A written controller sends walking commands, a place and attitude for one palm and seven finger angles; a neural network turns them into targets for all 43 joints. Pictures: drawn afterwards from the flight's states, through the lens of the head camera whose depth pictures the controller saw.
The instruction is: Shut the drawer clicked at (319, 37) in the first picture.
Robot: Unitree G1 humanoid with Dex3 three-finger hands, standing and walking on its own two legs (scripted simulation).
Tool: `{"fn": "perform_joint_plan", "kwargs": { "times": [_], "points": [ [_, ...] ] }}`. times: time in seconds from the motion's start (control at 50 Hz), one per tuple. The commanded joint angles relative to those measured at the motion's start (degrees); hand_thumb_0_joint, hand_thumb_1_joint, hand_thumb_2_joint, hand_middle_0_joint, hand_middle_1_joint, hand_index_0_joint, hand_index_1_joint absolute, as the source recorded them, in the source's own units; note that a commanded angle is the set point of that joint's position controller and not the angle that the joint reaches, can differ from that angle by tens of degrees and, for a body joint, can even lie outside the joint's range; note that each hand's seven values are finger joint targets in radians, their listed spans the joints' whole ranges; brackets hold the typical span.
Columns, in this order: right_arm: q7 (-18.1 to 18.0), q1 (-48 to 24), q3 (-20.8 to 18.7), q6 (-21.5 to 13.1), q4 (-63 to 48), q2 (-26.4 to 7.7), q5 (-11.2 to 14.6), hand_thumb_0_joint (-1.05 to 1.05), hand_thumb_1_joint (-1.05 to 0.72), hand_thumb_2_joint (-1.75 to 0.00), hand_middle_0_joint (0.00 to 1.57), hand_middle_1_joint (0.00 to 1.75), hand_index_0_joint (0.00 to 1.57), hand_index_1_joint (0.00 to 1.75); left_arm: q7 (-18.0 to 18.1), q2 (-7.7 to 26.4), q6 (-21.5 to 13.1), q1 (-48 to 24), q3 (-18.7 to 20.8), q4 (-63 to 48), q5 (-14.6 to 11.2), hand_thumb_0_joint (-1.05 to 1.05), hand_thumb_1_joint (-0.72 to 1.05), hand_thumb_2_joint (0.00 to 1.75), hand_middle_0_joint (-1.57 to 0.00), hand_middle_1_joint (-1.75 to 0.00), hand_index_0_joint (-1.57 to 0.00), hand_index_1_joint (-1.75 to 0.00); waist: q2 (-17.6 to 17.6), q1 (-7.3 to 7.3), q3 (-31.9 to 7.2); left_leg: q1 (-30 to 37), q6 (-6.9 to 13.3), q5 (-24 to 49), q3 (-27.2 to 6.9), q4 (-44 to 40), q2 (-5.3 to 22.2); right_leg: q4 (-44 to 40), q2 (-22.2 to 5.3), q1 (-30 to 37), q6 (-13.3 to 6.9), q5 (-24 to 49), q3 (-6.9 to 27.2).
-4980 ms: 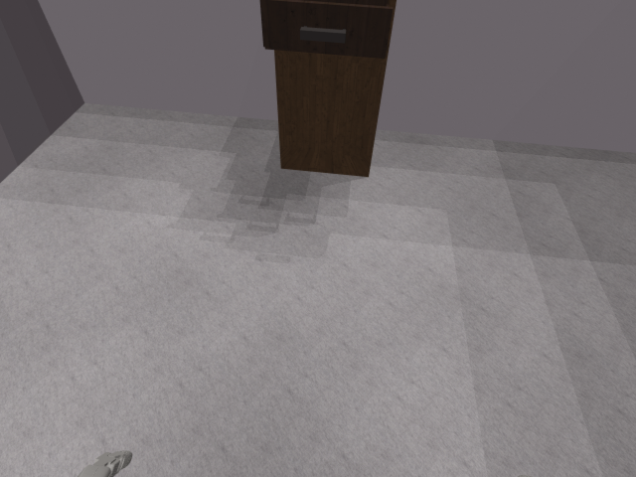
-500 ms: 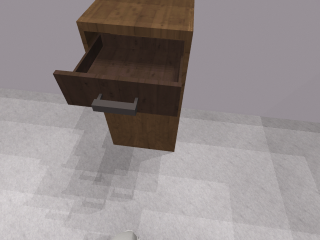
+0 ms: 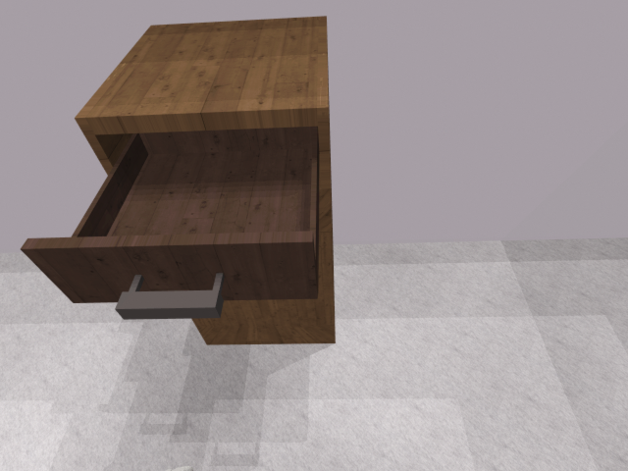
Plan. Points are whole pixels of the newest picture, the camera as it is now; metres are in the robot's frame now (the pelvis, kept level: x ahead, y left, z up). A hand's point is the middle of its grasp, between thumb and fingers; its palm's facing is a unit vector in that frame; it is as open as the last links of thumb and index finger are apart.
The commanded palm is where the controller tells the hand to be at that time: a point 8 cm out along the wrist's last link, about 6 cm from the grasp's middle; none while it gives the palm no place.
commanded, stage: come to a stop and stand still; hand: left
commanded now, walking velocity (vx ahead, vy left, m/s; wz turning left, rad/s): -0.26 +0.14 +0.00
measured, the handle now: (174, 292) +0.35 +0.22 +0.03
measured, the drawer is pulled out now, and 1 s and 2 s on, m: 0.27 0.27 0.27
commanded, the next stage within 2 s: look again from close up in 1.64 s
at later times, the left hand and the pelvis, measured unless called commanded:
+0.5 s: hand out of the picture +0.03 +0.24 -0.18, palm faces +0.09 -0.98 -0.18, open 7.3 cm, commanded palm none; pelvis +0.01 +0.05 +0.01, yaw +0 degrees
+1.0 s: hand out of the picture -0.02 +0.17 -0.15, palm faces +0.04 -0.98 -0.21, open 7.4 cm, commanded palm none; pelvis -0.03 +0.00 +0.02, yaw -1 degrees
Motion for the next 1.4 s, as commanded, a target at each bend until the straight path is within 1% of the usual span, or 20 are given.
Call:
{"fn": "perform_joint_plan", "kwargs": {
  "times": [0.0, 0.06, 0.28, 0.34, 0.38, 0.4, 0.5, 0.56, 0.72, 0.82, 0.84, 0.88, 0.9, 0.96, 1.06, 1.14, 1.2, 1.26, 1.32, 1.38],
  "points": [
    [-0.67, -0.46, -0.33, -0.86, -3.55, -2.95, 0.33, 0.00, -0.90, -0.90, 0.20, 0.30, 0.20, 0.30, 1.82, 8.19, 0.05, 7.60, 1.50, 0.45, -0.38, 0.00, 0.90, 0.90, -0.20, -0.30, -0.20, -0.30, -10.23, 2.05, 1.01, -13.87, -0.68, 1.76, -6.20, 14.35, 2.82, -23.17, -17.93, 8.18, -6.53, 14.46, 20.56],
    [-1.02, 2.25, 0.42, 0.68, -1.58, -0.56, 0.76, 0.00, -0.90, -0.90, 0.20, 0.30, 0.20, 0.30, 2.20, 7.16, -0.02, 4.80, 0.90, -0.42, -0.09, 0.00, 0.90, 0.90, -0.20, -0.30, -0.20, -0.30, -4.16, 0.25, -2.46, -6.98, -2.42, 5.09, -5.66, 7.63, 1.88, -17.95, -14.27, 6.39, -5.46, 36.21, 10.18],
    [-1.07, -4.41, -1.17, 2.34, -7.14, -4.29, 0.86, 0.00, -0.90, -0.90, 0.20, 0.30, 0.20, 0.30, 2.84, 11.91, 3.05, 5.90, 2.98, -0.53, 0.48, 0.00, 0.90, 0.90, -0.20, -0.30, -0.20, -0.30, -12.84, 2.73, -5.39, -7.88, -2.98, 4.32, -5.42, -2.34, -1.11, -12.67, -15.07, 13.01, -7.97, 39.24, 11.79],
    [-1.10, -0.65, -1.08, 1.33, -5.94, -4.57, 0.77, 0.00, -0.90, -0.90, 0.20, 0.30, 0.20, 0.30, 2.65, 10.72, 3.60, 4.45, 2.67, -0.54, -0.21, 0.00, 0.90, 0.90, -0.20, -0.30, -0.20, -0.30, -10.39, 0.28, -6.87, 4.59, -2.20, 21.94, -4.45, -20.28, -0.24, -7.02, -10.19, 7.75, -2.07, 26.23, 8.43],
    [-1.52, -2.15, -1.91, 0.42, -7.73, -11.33, 0.03, 0.00, -0.90, -0.90, 0.20, 0.30, 0.20, 0.30, 2.31, 5.56, 4.08, 7.57, 1.42, -1.43, -0.82, 0.00, 0.90, 0.90, -0.20, -0.30, -0.20, -0.30, 9.80, 1.39, -6.50, 7.23, 5.33, 47.35, -20.29, -25.14, 16.71, 2.47, -0.73, -1.52, 4.23, -6.87, 2.44],
    [-1.65, -3.51, -1.79, 0.59, -8.42, -11.66, -0.04, 0.00, -0.90, -0.90, 0.20, 0.30, 0.20, 0.30, 2.58, 5.72, 4.37, 7.10, 1.24, -1.58, -0.47, 0.00, 0.90, 0.90, -0.20, -0.30, -0.20, -0.30, 9.46, 0.99, -4.80, 2.30, 10.04, 49.96, -21.31, -26.23, 20.03, 11.32, 0.73, -0.59, 4.34, -18.34, 5.63],
    [-3.10, -9.05, -0.48, 0.08, -8.77, -8.81, -0.19, 0.00, -0.90, -0.90, 0.20, 0.30, 0.20, 0.30, 1.48, 7.14, 5.45, 9.49, 2.20, 1.69, 0.03, 0.00, 0.90, 0.90, -0.20, -0.30, -0.20, -0.30, 4.85, 2.63, -1.29, 0.31, 8.36, 36.24, -14.29, -27.93, 13.36, 24.91, 1.56, -5.09, 5.09, -8.72, 11.35],
    [-3.09, -5.76, -1.32, 0.08, -8.06, -9.92, -0.22, 0.00, -0.90, -0.90, 0.20, 0.30, 0.20, 0.30, 1.09, 7.27, 5.84, 8.69, 2.32, 1.39, 0.24, 0.00, 0.90, 0.90, -0.20, -0.30, -0.20, -0.30, 3.81, 0.80, -3.48, 5.34, 8.03, 28.39, -14.99, -29.27, 13.55, 25.06, 1.52, -7.76, 6.06, -7.25, 11.34],
    [-2.48, -2.10, -2.42, 0.18, -6.32, -11.01, -0.70, 0.00, -0.90, -0.90, 0.20, 0.30, 0.20, 0.30, 0.39, 5.12, 5.51, 5.35, 1.16, 0.02, 0.18, 0.00, 0.90, 0.90, -0.20, -0.30, -0.20, -0.30, 6.81, -1.80, -3.37, 6.59, 8.27, 13.62, -18.29, -32.04, 13.75, 7.44, 0.47, -2.62, 5.38, -12.78, 7.65],
    [-1.56, -4.20, -2.45, 0.80, -5.15, -10.32, -0.46, 0.00, -0.90, -0.90, 0.20, 0.30, 0.20, 0.30, 0.55, 3.99, 4.24, 14.56, 0.57, 4.05, -0.31, 0.00, 0.90, 0.90, -0.20, -0.30, -0.20, -0.30, 6.31, 2.47, -3.39, -3.73, 3.49, 0.47, -13.43, -31.14, 7.72, -13.89, 3.02, 14.15, 3.56, -3.65, 2.27],
    [-1.30, -4.18, -2.05, 0.90, -4.78, -8.30, -0.12, 0.00, -0.90, -0.90, 0.20, 0.30, 0.20, 0.30, 0.87, 5.27, 3.86, 16.38, 0.70, 4.95, -0.08, 0.00, 0.90, 0.90, -0.20, -0.30, -0.20, -0.30, 2.57, 3.10, -2.35, -7.80, 1.25, -1.56, -10.31, -27.84, 4.51, -18.14, 1.02, 17.94, 3.06, -2.90, 4.38],
    [-0.60, -5.90, -0.58, 1.30, -6.77, -3.30, 0.31, 0.00, -0.90, -0.90, 0.20, 0.30, 0.20, 0.30, 1.60, 12.02, 3.48, 14.28, 1.56, 3.62, 0.28, 0.00, 0.90, 0.90, -0.20, -0.30, -0.20, -0.30, -17.09, 3.59, 4.01, -16.89, -1.83, 0.46, -2.95, -10.14, -1.85, -32.37, -15.85, 9.90, -2.99, -27.82, 25.99],
    [-0.24, -7.39, -1.13, 1.72, -7.25, -5.40, -0.08, 0.00, -0.90, -0.90, 0.20, 0.30, 0.20, 0.30, 1.85, 12.39, 3.63, 10.63, 1.41, 1.90, 0.14, 0.00, 0.90, 0.90, -0.20, -0.30, -0.20, -0.30, -12.08, 3.19, 6.64, -14.68, -1.42, 1.02, -5.04, -5.06, -0.49, -34.53, -18.99, 2.01, -4.51, -29.42, 27.18],
    [0.12, -2.01, -0.94, 1.55, -3.62, -4.64, -0.50, 0.00, -0.90, -0.90, 0.20, 0.30, 0.20, 0.30, 1.84, 8.05, 1.72, 8.14, 0.50, 2.00, -0.38, 0.00, 0.90, 0.90, -0.20, -0.30, -0.20, -0.30, -11.82, 0.95, 10.25, -14.19, -1.23, 10.86, -6.28, 0.45, 0.17, -30.53, -12.63, 2.50, -3.06, -11.28, 18.77],
    [-0.17, -1.60, -0.63, 1.14, -3.80, -4.90, 0.01, 0.00, -0.90, -0.90, 0.20, 0.30, 0.20, 0.30, 2.20, 7.22, 0.65, 13.72, 0.41, 3.64, -0.37, 0.00, 0.90, 0.90, -0.20, -0.30, -0.20, -0.30, -10.26, 2.56, 4.87, -16.77, -2.91, 10.52, -5.45, 3.01, -0.11, -21.91, -13.60, 14.60, -3.58, 23.13, 14.10],
    [-0.58, -4.63, -0.52, 1.45, -5.27, -4.94, 0.52, 0.00, -0.90, -0.90, 0.20, 0.30, 0.20, 0.30, 2.85, 7.73, 1.13, 15.65, 0.94, 4.51, -0.02, 0.00, 0.90, 0.90, -0.20, -0.30, -0.20, -0.30, -11.33, 3.78, 1.48, -15.87, -3.10, 7.33, -5.31, 0.78, -0.12, -16.93, -14.72, 18.79, -5.44, 36.68, 14.50],
    [-0.68, -5.63, -0.31, 1.11, -5.65, -3.70, 0.92, 0.00, -0.90, -0.90, 0.20, 0.30, 0.20, 0.30, 3.01, 7.65, 1.55, 14.56, 1.11, 4.80, 0.31, 0.00, 0.90, 0.90, -0.20, -0.30, -0.20, -0.30, -13.70, 3.65, 0.51, -9.92, -2.55, 7.42, -4.14, -6.66, -0.94, -14.86, -13.74, 16.60, -5.25, 37.45, 13.85],
    [-1.06, -1.88, 0.04, 0.13, -3.74, -3.42, 0.80, 0.00, -0.90, -0.90, 0.20, 0.30, 0.20, 0.30, 2.99, 6.97, 1.89, 12.52, 0.87, 5.03, -0.19, 0.00, 0.90, 0.90, -0.20, -0.30, -0.20, -0.30, -12.17, 1.29, -1.19, 3.36, -1.88, 21.96, -3.02, -21.15, -1.71, -9.55, -8.73, 11.09, -1.04, 29.95, 10.59],
    [-1.86, 0.70, -1.01, -0.67, -2.74, -9.57, 0.47, 0.00, -0.90, -0.90, 0.20, 0.30, 0.20, 0.30, 3.25, 2.38, 2.53, 15.48, -0.22, 5.31, -0.41, 0.00, 0.90, 0.90, -0.20, -0.30, -0.20, -0.30, 2.77, 1.61, -6.39, 14.27, 5.04, 53.31, -11.89, -16.92, 11.19, -5.79, -2.01, 3.56, 3.73, -1.66, 5.91],
    [-2.41, -3.07, -0.19, -0.32, -2.73, -7.86, 0.52, 0.00, -0.90, -0.90, 0.20, 0.30, 0.20, 0.30, 3.07, 2.71, 3.52, 13.65, -0.51, 6.29, -0.41, 0.00, 0.90, 0.90, -0.20, -0.30, -0.20, -0.30, 7.07, 2.07, -0.73, 7.26, 5.97, 50.32, -12.10, -21.10, 9.67, -5.72, -1.84, 5.89, 4.45, -4.10, 4.99]
  ]
}}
